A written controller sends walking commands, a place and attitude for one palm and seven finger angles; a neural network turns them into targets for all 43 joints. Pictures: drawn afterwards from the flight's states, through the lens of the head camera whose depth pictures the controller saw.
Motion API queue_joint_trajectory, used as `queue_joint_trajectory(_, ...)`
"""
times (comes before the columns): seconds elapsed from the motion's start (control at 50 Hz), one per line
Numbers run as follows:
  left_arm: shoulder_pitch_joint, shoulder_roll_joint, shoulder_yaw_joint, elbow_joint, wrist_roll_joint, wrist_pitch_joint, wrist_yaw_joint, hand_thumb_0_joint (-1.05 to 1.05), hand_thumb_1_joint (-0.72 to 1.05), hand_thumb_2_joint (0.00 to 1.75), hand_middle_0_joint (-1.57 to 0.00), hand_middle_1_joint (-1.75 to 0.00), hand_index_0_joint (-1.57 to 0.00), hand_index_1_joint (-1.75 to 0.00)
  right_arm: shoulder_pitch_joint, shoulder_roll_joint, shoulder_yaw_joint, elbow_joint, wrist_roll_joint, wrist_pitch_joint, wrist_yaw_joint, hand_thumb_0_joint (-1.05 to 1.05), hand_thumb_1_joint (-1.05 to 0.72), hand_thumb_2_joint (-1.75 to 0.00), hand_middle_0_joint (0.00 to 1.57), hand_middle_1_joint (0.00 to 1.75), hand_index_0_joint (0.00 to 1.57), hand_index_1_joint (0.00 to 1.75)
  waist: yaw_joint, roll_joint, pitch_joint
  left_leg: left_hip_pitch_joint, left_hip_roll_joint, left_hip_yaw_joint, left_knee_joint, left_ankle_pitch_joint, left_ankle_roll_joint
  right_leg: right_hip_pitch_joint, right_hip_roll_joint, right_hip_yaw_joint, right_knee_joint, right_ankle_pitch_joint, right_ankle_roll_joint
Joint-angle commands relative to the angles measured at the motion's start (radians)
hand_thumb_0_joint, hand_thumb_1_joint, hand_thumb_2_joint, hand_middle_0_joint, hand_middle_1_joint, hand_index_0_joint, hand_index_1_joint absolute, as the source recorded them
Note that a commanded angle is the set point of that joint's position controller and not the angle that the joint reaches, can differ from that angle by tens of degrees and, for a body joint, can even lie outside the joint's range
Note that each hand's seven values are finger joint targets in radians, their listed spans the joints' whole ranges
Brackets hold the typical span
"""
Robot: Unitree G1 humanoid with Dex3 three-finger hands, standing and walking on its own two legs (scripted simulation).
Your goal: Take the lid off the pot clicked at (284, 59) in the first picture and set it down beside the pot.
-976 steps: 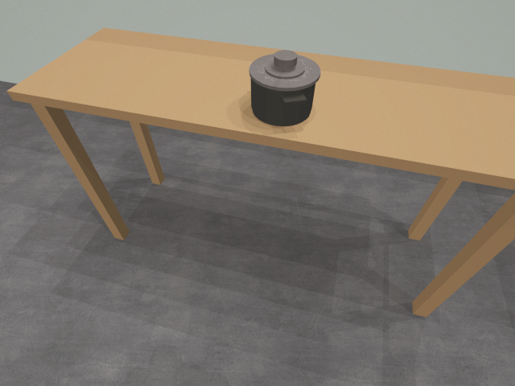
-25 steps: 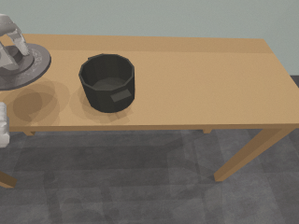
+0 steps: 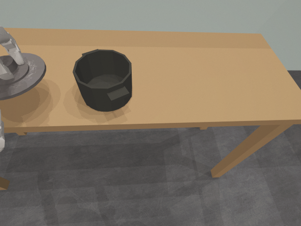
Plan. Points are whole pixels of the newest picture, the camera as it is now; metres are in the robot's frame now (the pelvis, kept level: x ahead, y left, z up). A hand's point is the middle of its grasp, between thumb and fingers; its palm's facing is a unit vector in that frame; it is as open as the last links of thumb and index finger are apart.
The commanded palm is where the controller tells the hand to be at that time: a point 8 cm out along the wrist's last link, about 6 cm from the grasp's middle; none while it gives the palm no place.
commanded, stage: lower the lid onto the table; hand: left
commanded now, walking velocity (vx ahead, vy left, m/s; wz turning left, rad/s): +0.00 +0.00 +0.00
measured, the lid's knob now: (3, 65) +0.50 +0.33 +0.14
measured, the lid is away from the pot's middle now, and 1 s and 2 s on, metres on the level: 0.23 0.22 0.23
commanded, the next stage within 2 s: open the fingers wide in 1.30 s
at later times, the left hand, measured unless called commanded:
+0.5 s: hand (10, 74) +0.48 +0.31 +0.13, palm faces -0.48 -0.23 -0.85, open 7.8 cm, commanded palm +0.52 +0.32 +0.19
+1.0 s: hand (19, 81) +0.48 +0.31 +0.10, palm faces -0.50 -0.24 -0.83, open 7.7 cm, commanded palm +0.53 +0.31 +0.16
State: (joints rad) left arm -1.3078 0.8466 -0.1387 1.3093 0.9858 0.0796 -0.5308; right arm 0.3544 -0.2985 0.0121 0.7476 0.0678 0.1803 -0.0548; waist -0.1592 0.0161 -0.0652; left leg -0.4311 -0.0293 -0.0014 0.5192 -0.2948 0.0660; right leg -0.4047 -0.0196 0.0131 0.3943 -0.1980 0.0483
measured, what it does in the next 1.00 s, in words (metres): stands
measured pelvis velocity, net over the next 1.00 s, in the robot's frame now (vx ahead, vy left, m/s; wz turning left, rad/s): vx -0.01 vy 0.01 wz -0.01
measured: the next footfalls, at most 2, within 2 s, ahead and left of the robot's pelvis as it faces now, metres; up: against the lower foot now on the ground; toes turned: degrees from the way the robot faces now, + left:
none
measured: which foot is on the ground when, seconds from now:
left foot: down 0.00-1.00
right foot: down 0.00-1.00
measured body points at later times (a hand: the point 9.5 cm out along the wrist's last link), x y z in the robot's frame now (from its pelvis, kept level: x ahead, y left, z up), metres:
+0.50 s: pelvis +0.00 +0.00 -0.01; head +0.08 +0.02 +0.44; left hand +0.50 +0.32 +0.18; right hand -0.03 -0.28 -0.12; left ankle -0.04 +0.07 -0.74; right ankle -0.01 -0.16 -0.74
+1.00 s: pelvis -0.01 +0.01 -0.02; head +0.09 +0.03 +0.42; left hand +0.51 +0.32 +0.15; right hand -0.06 -0.27 -0.12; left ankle -0.04 +0.07 -0.74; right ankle -0.01 -0.16 -0.74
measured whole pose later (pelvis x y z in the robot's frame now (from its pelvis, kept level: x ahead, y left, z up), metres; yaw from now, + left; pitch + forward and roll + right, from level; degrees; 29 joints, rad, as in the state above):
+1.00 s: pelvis -0.01 +0.01 -0.02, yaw -1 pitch +16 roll -4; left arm -1.31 0.86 -0.11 1.38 1.01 0.01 -0.48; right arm 0.39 -0.29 0.02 0.75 0.07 0.19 -0.08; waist -0.20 0.02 -0.08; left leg -0.62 -0.01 -0.01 0.69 -0.36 0.07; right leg -0.57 0.00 0.01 0.53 -0.25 0.05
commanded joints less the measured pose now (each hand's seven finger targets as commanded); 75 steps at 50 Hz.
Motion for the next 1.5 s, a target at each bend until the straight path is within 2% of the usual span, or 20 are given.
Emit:
queue_joint_trajectory(0.0, -0.619, 0.297, 0.066, -0.293, 0.018, -0.025, 0.061, 0.00, 0.70, 0.91, -0.65, -1.06, -0.73, -1.13, 0.120, -0.193, -0.064, -0.046, -0.008, -0.015, -0.020, 0.00, -0.90, -0.90, 0.20, 0.30, 0.20, 0.30, -0.001, 0.198, -0.480, 0.395, 0.004, -0.035, 0.028, 0.686, -0.019, 0.060, 0.090, -0.054, 0.014, 0.305, -0.065)
queue_joint_trajectory(0.06, -0.564, 0.214, 0.013, -0.236, 0.001, -0.022, 0.053, 0.00, 0.70, 0.91, -0.65, -1.06, -0.73, -1.13, 0.128, -0.192, -0.065, -0.036, -0.003, -0.019, -0.020, 0.00, -0.90, -0.90, 0.20, 0.30, 0.20, 0.30, -0.010, 0.182, -0.432, 0.394, 0.007, -0.039, 0.034, 0.704, -0.030, 0.015, 0.095, -0.065, 0.013, 0.292, -0.065)
queue_joint_trajectory(0.14, -0.550, 0.232, 0.028, -0.191, 0.008, -0.027, 0.059, 0.00, 0.70, 0.91, -0.65, -1.06, -0.73, -1.13, 0.132, -0.194, -0.060, -0.034, -0.007, -0.016, -0.023, 0.00, -0.90, -0.90, 0.20, 0.30, 0.20, 0.30, -0.013, 0.128, -0.403, 0.317, 0.000, -0.033, 0.032, 0.576, -0.015, 0.015, 0.091, -0.062, 0.026, 0.257, -0.063)
queue_joint_trajectory(0.18, -0.595, 0.243, 0.033, -0.260, 0.007, -0.034, 0.063, 0.00, 0.70, 0.91, -0.65, -1.06, -0.73, -1.13, 0.133, -0.195, -0.064, -0.034, -0.008, -0.011, -0.022, 0.00, -0.90, -0.90, 0.20, 0.30, 0.20, 0.30, -0.007, 0.182, -0.457, 0.361, 0.008, -0.040, 0.041, 0.644, -0.026, 0.011, 0.091, -0.060, 0.033, 0.274, -0.064)
queue_joint_trajectory(0.28, -0.531, 0.276, 0.073, -0.220, 0.013, -0.045, 0.069, 0.00, 0.70, 0.91, -0.65, -1.06, -0.73, -1.13, 0.143, -0.193, -0.063, -0.038, -0.007, -0.009, -0.024, 0.00, -0.90, -0.90, 0.20, 0.30, 0.20, 0.30, -0.002, 0.140, -0.459, 0.343, 0.006, -0.040, 0.065, 0.675, -0.025, 0.015, 0.095, -0.061, 0.050, 0.288, -0.062)
queue_joint_trajectory(0.34, -0.503, 0.226, 0.024, -0.150, 0.006, -0.040, 0.068, 0.00, 0.70, 0.91, -0.65, -1.06, -0.73, -1.13, 0.136, -0.192, -0.056, -0.038, -0.003, -0.004, -0.029, 0.00, -0.90, -0.90, 0.20, 0.30, 0.20, 0.30, -0.018, 0.101, -0.365, 0.253, 0.000, -0.028, 0.049, 0.517, -0.012, -0.013, 0.091, -0.064, 0.048, 0.235, -0.062)
queue_joint_trajectory(0.4, -0.581, 0.297, 0.066, -0.229, 0.019, -0.052, 0.080, 0.00, 0.70, 0.91, -0.65, -1.06, -0.73, -1.13, 0.143, -0.196, -0.058, -0.040, -0.007, 0.000, -0.033, 0.00, -0.90, -0.90, 0.20, 0.30, 0.20, 0.30, -0.011, 0.162, -0.453, 0.298, 0.002, -0.033, 0.061, 0.554, -0.014, 0.004, 0.091, -0.057, 0.057, 0.249, -0.065)
queue_joint_trajectory(0.48, -0.566, 0.303, 0.064, -0.203, 0.017, -0.061, 0.082, 0.00, 0.70, 0.91, -0.65, -1.06, -0.73, -1.13, 0.155, -0.197, -0.056, -0.032, -0.004, -0.002, -0.039, 0.00, -0.90, -0.90, 0.20, 0.30, 0.20, 0.30, -0.020, 0.157, -0.454, 0.286, 0.006, -0.030, 0.074, 0.565, -0.015, -0.009, 0.092, -0.057, 0.066, 0.255, -0.059)
queue_joint_trajectory(0.74, -0.589, 0.236, 0.025, -0.195, 0.016, -0.066, 0.087, 0.00, 0.70, 0.91, -0.65, -1.06, -0.73, -1.13, 0.193, -0.194, -0.063, -0.016, -0.009, 0.000, -0.040, 0.00, -0.90, -0.90, 0.20, 0.30, 0.20, 0.30, -0.041, 0.232, -0.476, 0.346, 0.022, -0.059, 0.125, 0.643, -0.031, -0.124, 0.104, -0.070, 0.090, 0.225, -0.062)
queue_joint_trajectory(0.86, -0.522, 0.239, 0.035, -0.146, 0.014, -0.075, 0.090, 0.00, 0.70, 0.91, -0.65, -1.06, -0.73, -1.13, 0.195, -0.194, -0.053, -0.016, -0.007, 0.004, -0.041, 0.00, -0.90, -0.90, 0.20, 0.30, 0.20, 0.30, -0.033, 0.202, -0.439, 0.291, 0.018, -0.056, 0.143, 0.645, -0.034, -0.141, 0.109, -0.080, 0.118, 0.222, -0.066)
queue_joint_trajectory(0.92, -0.540, 0.306, 0.068, -0.145, 0.029, -0.081, 0.100, 0.00, 0.70, 0.91, -0.65, -1.06, -0.73, -1.13, 0.204, -0.196, -0.049, -0.022, -0.011, 0.006, -0.047, 0.00, -0.90, -0.90, 0.20, 0.30, 0.20, 0.30, -0.040, 0.171, -0.453, 0.227, 0.010, -0.041, 0.149, 0.550, -0.015, -0.102, 0.105, -0.067, 0.124, 0.224, -0.061)
queue_joint_trajectory(0.98, -0.566, 0.329, 0.087, -0.207, 0.030, -0.092, 0.109, 0.00, 0.70, 0.91, -0.65, -1.06, -0.73, -1.13, 0.212, -0.194, -0.054, -0.027, -0.010, 0.009, -0.048, 0.00, -0.90, -0.90, 0.20, 0.30, 0.20, 0.30, -0.027, 0.238, -0.537, 0.306, 0.021, -0.060, 0.167, 0.684, -0.036, -0.116, 0.108, -0.072, 0.140, 0.248, -0.062)
queue_joint_trajectory(1.1, -0.512, 0.271, 0.048, -0.127, 0.027, -0.087, 0.106, 0.00, 0.70, 0.91, -0.65, -1.06, -0.73, -1.13, 0.201, -0.190, -0.047, -0.036, -0.006, 0.014, -0.050, 0.00, -0.90, -0.90, 0.20, 0.30, 0.20, 0.30, -0.041, 0.208, -0.443, 0.238, 0.018, -0.057, 0.174, 0.600, -0.031, -0.172, 0.107, -0.078, 0.147, 0.199, -0.063)
queue_joint_trajectory(1.28, -0.539, 0.255, 0.046, -0.156, 0.028, -0.093, 0.113, 0.00, 0.70, 0.91, -0.65, -1.06, -0.73, -1.13, 0.217, -0.190, -0.051, -0.029, -0.011, 0.019, -0.053, 0.00, -0.90, -0.90, 0.20, 0.30, 0.20, 0.30, -0.052, 0.230, -0.500, 0.280, 0.028, -0.077, 0.201, 0.620, -0.036, -0.224, 0.111, -0.082, 0.168, 0.171, -0.061)
queue_joint_trajectory(1.32, -0.494, 0.208, 0.012, -0.077, 0.025, -0.088, 0.108, 0.00, 0.70, 0.91, -0.65, -1.06, -0.73, -1.13, 0.211, -0.188, -0.042, -0.027, -0.008, 0.020, -0.054, 0.00, -0.90, -0.90, 0.20, 0.30, 0.20, 0.30, -0.064, 0.178, -0.400, 0.196, 0.024, -0.068, 0.195, 0.513, -0.028, -0.249, 0.110, -0.087, 0.167, 0.132, -0.063)
queue_joint_trajectory(1.36, -0.510, 0.250, 0.045, -0.131, 0.022, -0.098, 0.114, 0.00, 0.70, 0.91, -0.65, -1.06, -0.73, -1.13, 0.203, -0.192, -0.036, -0.035, -0.008, 0.024, -0.058, 0.00, -0.90, -0.90, 0.20, 0.30, 0.20, 0.30, -0.048, 0.190, -0.441, 0.191, 0.019, -0.059, 0.196, 0.520, -0.025, -0.208, 0.109, -0.084, 0.179, 0.154, -0.068)
queue_joint_trajectory(1.38, -0.290, 0.271, 0.113, -0.163, 0.025, -0.110, 0.118, 0.00, 0.70, 0.91, -0.65, -1.06, -0.73, -1.13, 0.209, -0.175, -0.052, -0.080, -0.002, 0.017, -0.042, 0.00, -0.90, -0.90, 0.20, 0.30, 0.20, 0.30, 0.022, 0.210, -0.532, 0.226, 0.003, -0.064, 0.208, 0.618, -0.040, -0.155, 0.114, -0.089, 0.206, 0.187, -0.076)
queue_joint_trajectory(1.4, -0.257, 0.309, 0.166, -0.304, 0.030, -0.168, 0.138, 0.00, 0.69, 0.89, -0.64, -1.07, -0.72, -1.13, 0.191, -0.171, -0.058, -0.104, -0.017, 0.037, -0.045, 0.00, -0.90, -0.90, 0.20, 0.30, 0.20, 0.30, 0.019, 0.191, -0.531, 0.233, 0.024, -0.063, 0.220, 0.686, -0.048, -0.178, 0.111, -0.091, 0.208, 0.203, -0.078)
queue_joint_trajectory(1.46, -0.285, 0.263, 0.130, -0.345, 0.007, -0.208, 0.147, 0.00, 0.66, 0.83, -0.60, -1.07, -0.68, -1.13, 0.162, -0.167, -0.061, -0.107, -0.010, 0.068, -0.050, 0.00, -0.90, -0.90, 0.20, 0.30, 0.20, 0.30, 0.001, 0.151, -0.466, 0.209, 0.019, -0.051, 0.209, 0.610, -0.030, -0.187, 0.111, -0.081, 0.182, 0.169, -0.072)
queue_joint_trajectory(1.48, -0.311, 0.321, 0.164, -0.358, 0.008, -0.216, 0.151, 0.00, 0.65, 0.81, -0.59, -1.07, -0.67, -1.13, 0.157, -0.176, -0.063, -0.105, -0.012, 0.079, -0.054, 0.00, -0.90, -0.90, 0.20, 0.30, 0.20, 0.30, -0.004, 0.136, -0.473, 0.191, 0.021, -0.048, 0.201, 0.536, -0.021, -0.177, 0.108, -0.072, 0.175, 0.152, -0.068)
